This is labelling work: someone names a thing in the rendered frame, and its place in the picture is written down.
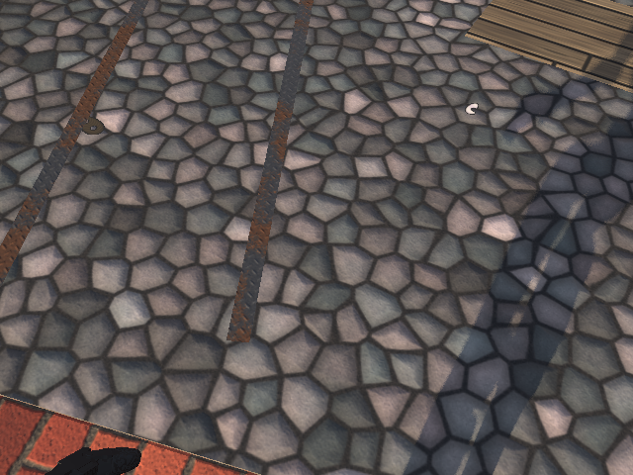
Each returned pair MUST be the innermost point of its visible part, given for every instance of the left robot hand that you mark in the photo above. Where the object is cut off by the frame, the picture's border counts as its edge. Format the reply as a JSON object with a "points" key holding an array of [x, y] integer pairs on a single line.
{"points": [[106, 461]]}

